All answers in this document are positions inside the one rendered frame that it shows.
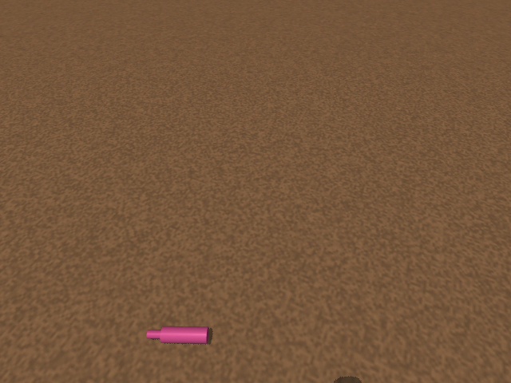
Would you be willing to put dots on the bottle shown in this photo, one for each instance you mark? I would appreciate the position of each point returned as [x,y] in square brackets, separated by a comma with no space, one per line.
[180,334]

